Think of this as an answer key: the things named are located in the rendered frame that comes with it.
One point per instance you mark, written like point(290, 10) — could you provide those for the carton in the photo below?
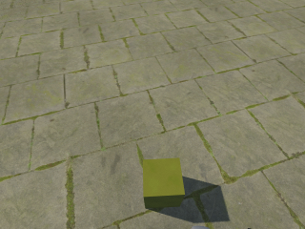
point(162, 183)

